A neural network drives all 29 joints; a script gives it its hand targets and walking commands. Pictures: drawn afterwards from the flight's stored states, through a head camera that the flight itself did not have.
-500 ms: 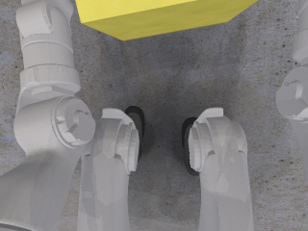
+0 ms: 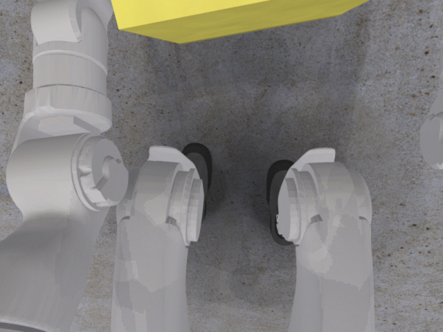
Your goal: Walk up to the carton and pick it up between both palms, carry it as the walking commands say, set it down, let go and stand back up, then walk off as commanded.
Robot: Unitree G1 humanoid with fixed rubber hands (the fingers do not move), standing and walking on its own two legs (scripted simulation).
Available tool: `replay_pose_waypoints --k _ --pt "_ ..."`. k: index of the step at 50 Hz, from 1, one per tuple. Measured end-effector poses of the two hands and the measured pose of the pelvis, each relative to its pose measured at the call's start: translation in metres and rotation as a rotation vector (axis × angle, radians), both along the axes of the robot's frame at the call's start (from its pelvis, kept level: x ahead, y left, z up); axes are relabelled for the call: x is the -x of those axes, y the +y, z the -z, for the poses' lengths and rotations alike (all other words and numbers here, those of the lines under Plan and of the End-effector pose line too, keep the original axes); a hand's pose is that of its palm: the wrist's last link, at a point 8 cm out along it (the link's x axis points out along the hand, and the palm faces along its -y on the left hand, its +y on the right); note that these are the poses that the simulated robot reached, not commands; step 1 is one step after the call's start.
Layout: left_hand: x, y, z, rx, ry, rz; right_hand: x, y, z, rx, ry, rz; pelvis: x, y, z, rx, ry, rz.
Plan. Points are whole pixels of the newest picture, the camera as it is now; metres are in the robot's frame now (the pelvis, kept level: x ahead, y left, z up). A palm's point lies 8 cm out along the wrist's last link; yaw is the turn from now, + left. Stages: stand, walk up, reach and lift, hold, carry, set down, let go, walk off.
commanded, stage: set down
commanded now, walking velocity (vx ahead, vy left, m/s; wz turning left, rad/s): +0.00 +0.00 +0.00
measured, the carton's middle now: out of the picture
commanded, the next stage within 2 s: let go in 1.76 s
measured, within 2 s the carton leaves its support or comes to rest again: neither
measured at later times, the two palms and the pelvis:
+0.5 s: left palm out of the picture +0.56 +0.21 -0.15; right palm out of the picture +0.60 -0.24 -0.15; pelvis -0.01 +0.01 -0.01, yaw +0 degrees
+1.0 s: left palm out of the picture +0.56 +0.21 -0.01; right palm out of the picture +0.60 -0.25 +0.00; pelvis -0.02 +0.01 +0.10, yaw -1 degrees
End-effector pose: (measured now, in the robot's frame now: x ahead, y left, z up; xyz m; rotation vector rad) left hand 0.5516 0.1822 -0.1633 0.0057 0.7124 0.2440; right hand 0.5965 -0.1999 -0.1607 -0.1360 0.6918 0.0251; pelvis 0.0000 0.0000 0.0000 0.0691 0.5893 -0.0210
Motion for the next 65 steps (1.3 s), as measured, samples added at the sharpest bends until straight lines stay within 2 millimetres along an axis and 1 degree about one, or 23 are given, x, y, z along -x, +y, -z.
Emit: replay_pose_waypoints --k 4,8,12,15,17,22,25,28,32,34,37,41,46,49,51,54,57,61,65 --pt "0.002 0.010 0.005 -0.011 -0.003 -0.036 0.002 -0.009 0.006 0.011 -0.011 0.045 0.002 0.001 0.006 -0.010 -0.022 0.003" --pt "0.007 0.020 0.006 -0.020 0.011 -0.050 0.007 -0.012 0.012 0.011 0.027 0.060 0.003 0.002 0.012 -0.014 -0.035 0.006" --pt "0.005 0.025 0.001 -0.012 -0.002 -0.058 0.003 -0.015 0.003 0.016 -0.006 0.066 0.005 0.003 0.015 -0.009 -0.040 0.006" --pt "0.006 0.028 0.004 -0.017 0.027 -0.061 0.006 -0.021 0.006 0.008 0.025 0.088 0.006 0.005 0.015 -0.004 -0.036 0.009" --pt "0.005 0.032 0.003 -0.021 0.015 -0.067 0.009 -0.026 0.010 0.008 0.042 0.104 0.006 0.005 0.014 -0.002 -0.035 0.009" --pt "-0.001 0.030 -0.002 -0.012 -0.018 -0.048 0.004 -0.035 -0.002 0.023 -0.012 0.092 0.006 0.007 0.013 0.000 -0.028 0.005" --pt "-0.005 0.026 -0.010 0.002 -0.045 -0.047 -0.002 -0.038 -0.015 0.025 -0.044 0.089 0.006 0.007 0.010 -0.002 -0.026 0.004" --pt "-0.007 0.029 -0.021 -0.001 -0.066 -0.057 -0.002 -0.039 -0.024 0.023 -0.037 0.085 0.007 0.005 0.005 -0.002 -0.027 0.005" --pt "-0.006 0.033 -0.039 -0.007 -0.076 -0.052 -0.008 -0.035 -0.048 0.022 -0.070 0.068 0.009 0.004 -0.005 0.001 -0.029 0.003" --pt "-0.007 0.036 -0.055 -0.017 -0.089 -0.057 -0.011 -0.035 -0.061 0.012 -0.075 0.073 0.010 0.004 -0.014 0.003 -0.029 0.002" --pt "-0.008 0.038 -0.078 -0.012 -0.096 -0.052 -0.011 -0.034 -0.079 0.016 -0.061 0.068 0.012 0.003 -0.029 0.004 -0.029 -0.002" --pt "-0.010 0.039 -0.102 0.005 -0.095 -0.061 -0.006 -0.040 -0.101 0.023 -0.034 0.087 0.015 0.004 -0.051 0.010 -0.025 -0.001" --pt "-0.006 0.032 -0.125 0.023 -0.084 -0.039 -0.006 -0.042 -0.135 0.006 -0.057 0.085 0.019 0.006 -0.077 0.021 -0.020 0.006" --pt "-0.006 0.030 -0.147 0.015 -0.106 -0.038 -0.006 -0.044 -0.157 0.000 -0.080 0.089 0.022 0.007 -0.091 0.022 -0.022 0.011" --pt "-0.007 0.031 -0.161 0.016 -0.112 -0.041 -0.001 -0.048 -0.164 0.005 -0.045 0.097 0.025 0.007 -0.101 0.019 -0.022 0.013" --pt "-0.005 0.034 -0.175 0.019 -0.088 -0.048 0.004 -0.053 -0.178 0.015 -0.025 0.100 0.027 0.006 -0.116 0.018 -0.022 0.014" --pt "-0.001 0.035 -0.191 0.024 -0.086 -0.045 0.001 -0.051 -0.202 0.009 -0.061 0.084 0.029 0.006 -0.131 0.019 -0.024 0.013" --pt "-0.001 0.037 -0.214 0.025 -0.089 -0.046 0.002 -0.053 -0.223 -0.002 -0.036 0.101 0.031 0.005 -0.150 0.014 -0.025 0.015" --pt "-0.001 0.036 -0.236 0.039 -0.085 -0.044 0.000 -0.057 -0.250 0.001 -0.049 0.103 0.031 0.003 -0.170 0.020 -0.028 0.013"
